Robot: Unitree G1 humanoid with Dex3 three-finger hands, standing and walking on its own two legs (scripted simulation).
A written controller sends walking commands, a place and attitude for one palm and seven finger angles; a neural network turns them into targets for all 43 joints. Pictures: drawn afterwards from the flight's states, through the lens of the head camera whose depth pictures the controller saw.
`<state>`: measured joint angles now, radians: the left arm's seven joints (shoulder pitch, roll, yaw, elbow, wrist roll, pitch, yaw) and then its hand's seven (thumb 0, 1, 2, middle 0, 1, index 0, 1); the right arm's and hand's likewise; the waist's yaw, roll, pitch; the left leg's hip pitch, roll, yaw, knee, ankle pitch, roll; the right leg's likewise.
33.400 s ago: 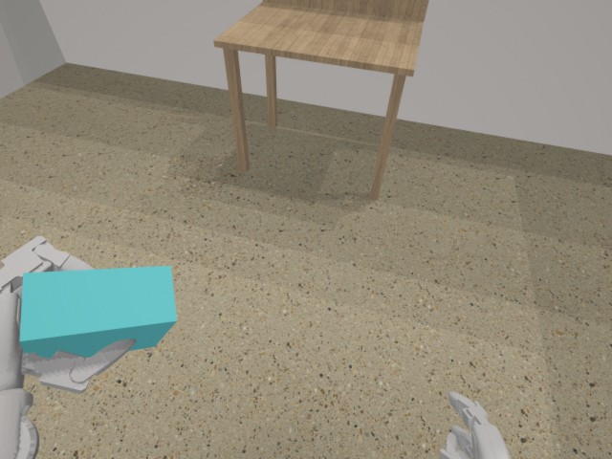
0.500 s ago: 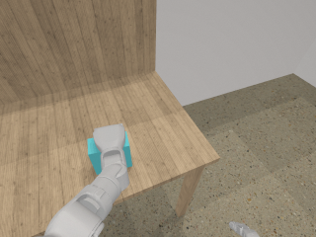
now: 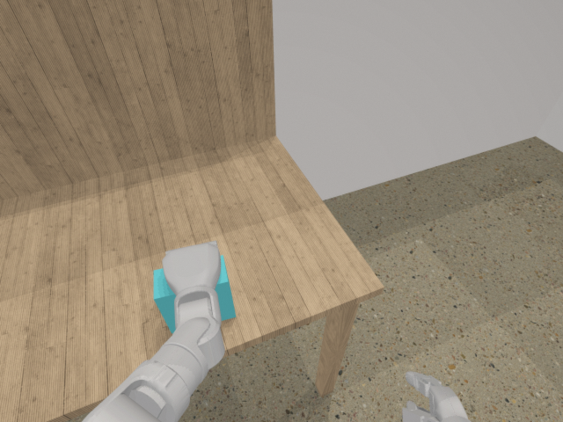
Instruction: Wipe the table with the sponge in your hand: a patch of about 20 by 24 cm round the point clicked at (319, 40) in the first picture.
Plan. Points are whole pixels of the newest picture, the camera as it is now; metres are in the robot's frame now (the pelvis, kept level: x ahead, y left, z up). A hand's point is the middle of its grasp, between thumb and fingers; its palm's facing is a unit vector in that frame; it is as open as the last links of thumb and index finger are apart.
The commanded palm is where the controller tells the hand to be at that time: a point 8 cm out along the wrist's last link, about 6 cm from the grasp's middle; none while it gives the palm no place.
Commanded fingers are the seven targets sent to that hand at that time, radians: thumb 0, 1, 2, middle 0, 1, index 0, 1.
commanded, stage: wipe back along the third lane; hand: left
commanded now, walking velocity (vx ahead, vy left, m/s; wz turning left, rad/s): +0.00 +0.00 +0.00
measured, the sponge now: (199, 301) +0.33 +0.18 -0.05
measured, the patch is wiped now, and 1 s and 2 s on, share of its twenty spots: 1.00 1.00 1.00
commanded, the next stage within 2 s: slide back across to the middle lane in 0.48 s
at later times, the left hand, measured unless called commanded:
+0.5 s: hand (200, 293) +0.32 +0.17 -0.01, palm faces -0.06 -0.05 -1.00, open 9.4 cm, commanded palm +0.27 +0.15 +0.01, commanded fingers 0.00 0.10 1.30 -1.20 -1.60 -1.20 -1.60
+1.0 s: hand (183, 303) +0.30 +0.19 -0.01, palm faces -0.05 -0.09 -0.99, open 9.4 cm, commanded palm +0.25 +0.19 +0.03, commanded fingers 0.00 0.10 1.30 -1.20 -1.60 -1.20 -1.60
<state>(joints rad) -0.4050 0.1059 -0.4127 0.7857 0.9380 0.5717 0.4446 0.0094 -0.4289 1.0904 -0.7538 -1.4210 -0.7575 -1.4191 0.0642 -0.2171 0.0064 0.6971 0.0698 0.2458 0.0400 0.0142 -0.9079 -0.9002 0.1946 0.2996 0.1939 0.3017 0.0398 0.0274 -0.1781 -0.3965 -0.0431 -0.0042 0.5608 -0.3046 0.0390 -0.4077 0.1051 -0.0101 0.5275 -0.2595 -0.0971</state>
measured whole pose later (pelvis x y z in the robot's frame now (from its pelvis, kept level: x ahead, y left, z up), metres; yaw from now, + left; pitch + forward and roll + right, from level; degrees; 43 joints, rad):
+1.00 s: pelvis +0.00 +0.00 +0.00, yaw -2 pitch +5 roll +0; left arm -0.17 0.17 -0.33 0.50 0.97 0.56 0.36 0.01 -0.43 1.09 -0.76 -1.42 -0.76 -1.42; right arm 0.06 -0.23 0.01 0.66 0.08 0.23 0.01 0.02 -0.91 -0.90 0.19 0.30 0.19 0.30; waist 0.04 0.03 -0.15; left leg -0.31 -0.04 0.02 0.52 -0.29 0.04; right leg -0.34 0.11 0.02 0.51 -0.25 -0.10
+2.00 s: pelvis -0.03 -0.01 -0.01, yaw +0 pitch +11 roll +0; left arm -0.42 0.35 -0.09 0.83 0.99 0.27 0.35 0.00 -0.49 1.13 -0.81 -1.39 -0.81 -1.38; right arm 0.18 -0.26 0.00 0.70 0.07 0.12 -0.04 0.01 -0.91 -0.90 0.20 0.30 0.20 0.30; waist 0.00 0.04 -0.15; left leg -0.57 -0.03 0.00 0.68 -0.31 0.03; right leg -0.58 0.12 -0.02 0.65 -0.26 -0.11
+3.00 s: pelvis -0.03 +0.02 -0.03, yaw -1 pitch +20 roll -3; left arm -0.84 0.53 -0.02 1.23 1.04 0.19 0.34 0.01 -0.52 1.15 -0.83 -1.38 -0.83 -1.38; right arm 0.28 -0.25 0.02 0.72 0.06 0.08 0.00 0.01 -0.91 -0.90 0.20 0.30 0.20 0.30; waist -0.10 0.04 -0.18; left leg -0.81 -0.03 -0.01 0.82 -0.36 0.06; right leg -0.79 0.12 -0.04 0.72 -0.28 -0.07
